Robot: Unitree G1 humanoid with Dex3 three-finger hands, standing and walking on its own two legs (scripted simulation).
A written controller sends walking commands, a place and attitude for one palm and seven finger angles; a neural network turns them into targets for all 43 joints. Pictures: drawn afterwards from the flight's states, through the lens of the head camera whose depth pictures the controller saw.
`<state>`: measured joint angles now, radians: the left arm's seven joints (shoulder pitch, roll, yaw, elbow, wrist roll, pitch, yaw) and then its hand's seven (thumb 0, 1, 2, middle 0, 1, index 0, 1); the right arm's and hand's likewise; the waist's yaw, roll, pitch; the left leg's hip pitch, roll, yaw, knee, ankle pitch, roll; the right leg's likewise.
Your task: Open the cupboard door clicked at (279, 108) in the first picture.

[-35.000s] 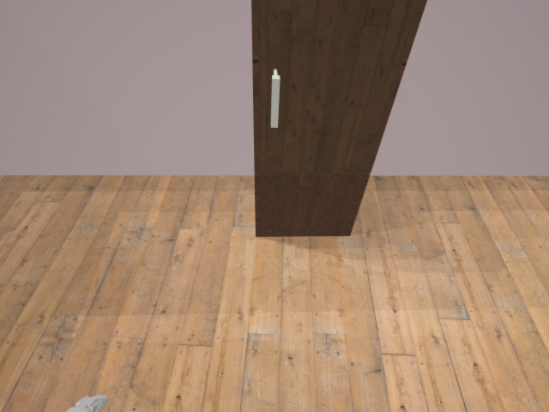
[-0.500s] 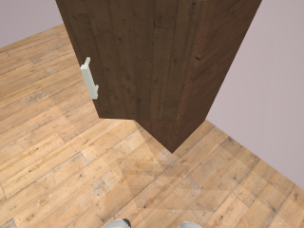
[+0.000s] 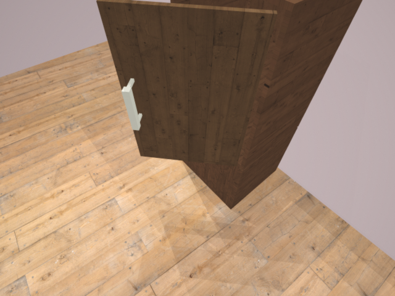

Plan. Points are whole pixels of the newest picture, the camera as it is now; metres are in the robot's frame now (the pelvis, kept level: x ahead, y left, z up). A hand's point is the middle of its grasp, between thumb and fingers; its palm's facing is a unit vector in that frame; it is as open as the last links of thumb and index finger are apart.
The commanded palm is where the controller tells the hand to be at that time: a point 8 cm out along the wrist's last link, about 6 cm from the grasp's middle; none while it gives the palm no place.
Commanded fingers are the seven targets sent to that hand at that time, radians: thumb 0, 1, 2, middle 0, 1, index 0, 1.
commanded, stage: come to a stop and stand still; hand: left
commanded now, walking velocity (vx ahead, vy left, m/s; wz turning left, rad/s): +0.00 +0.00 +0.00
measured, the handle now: (134, 105) +0.62 +0.25 -0.03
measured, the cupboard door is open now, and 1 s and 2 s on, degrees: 43 43 43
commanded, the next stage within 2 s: look again from close up in 0.30 s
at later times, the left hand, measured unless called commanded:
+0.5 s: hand out of the picture +0.03 +0.20 -0.17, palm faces -0.02 -0.98 -0.21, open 7.3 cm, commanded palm none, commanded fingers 0.00 0.90 0.90 -0.20 -0.30 -0.20 -0.30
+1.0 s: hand out of the picture +0.02 +0.22 -0.15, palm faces -0.01 -0.96 -0.27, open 7.4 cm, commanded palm none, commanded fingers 0.00 0.90 0.90 -0.20 -0.30 -0.20 -0.30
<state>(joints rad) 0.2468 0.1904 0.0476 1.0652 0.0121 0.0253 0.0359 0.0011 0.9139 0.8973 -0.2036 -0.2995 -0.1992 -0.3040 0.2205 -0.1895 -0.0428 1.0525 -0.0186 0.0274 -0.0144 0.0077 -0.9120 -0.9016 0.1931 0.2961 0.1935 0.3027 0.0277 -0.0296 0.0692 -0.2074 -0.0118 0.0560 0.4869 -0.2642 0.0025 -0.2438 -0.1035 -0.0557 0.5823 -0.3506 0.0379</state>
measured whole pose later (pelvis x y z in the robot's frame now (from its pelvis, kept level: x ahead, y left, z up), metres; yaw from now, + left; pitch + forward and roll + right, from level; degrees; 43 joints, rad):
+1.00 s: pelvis -0.05 +0.01 +0.01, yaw -1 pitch -3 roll +0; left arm 0.23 0.26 -0.01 1.00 0.02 0.00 0.01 0.00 0.91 0.90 -0.20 -0.30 -0.20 -0.30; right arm 0.21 -0.25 -0.01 1.02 -0.02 -0.01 0.00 0.01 -0.91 -0.90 0.20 0.30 0.20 0.30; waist 0.00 -0.01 0.00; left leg -0.19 0.01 0.06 0.45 -0.20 0.02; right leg -0.18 -0.05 -0.05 0.45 -0.21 0.03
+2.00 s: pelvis +0.09 +0.10 -0.01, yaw +0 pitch -2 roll -1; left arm 0.36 0.15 0.05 1.05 0.02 0.01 0.03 0.00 0.91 0.90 -0.20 -0.30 -0.20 -0.30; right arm 0.25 -0.16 -0.04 0.99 -0.03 -0.04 -0.01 0.01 -0.92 -0.90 0.19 0.30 0.19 0.30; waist 0.02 -0.06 0.04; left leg -0.37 0.05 0.12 0.63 -0.23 0.04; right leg -0.21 -0.11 -0.06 0.75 -0.52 0.03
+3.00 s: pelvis +0.02 +0.07 +0.00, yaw -1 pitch -1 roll -1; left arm 0.34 0.13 -0.01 1.10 0.02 -0.01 0.04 0.00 0.91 0.90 -0.20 -0.30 -0.20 -0.30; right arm 0.28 -0.16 -0.01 1.05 -0.03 0.00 -0.01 0.02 -0.94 -0.90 0.20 0.30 0.20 0.30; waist -0.01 0.02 0.03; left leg -0.25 0.01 0.06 0.54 -0.27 0.03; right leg -0.24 -0.04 -0.08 0.51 -0.25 0.01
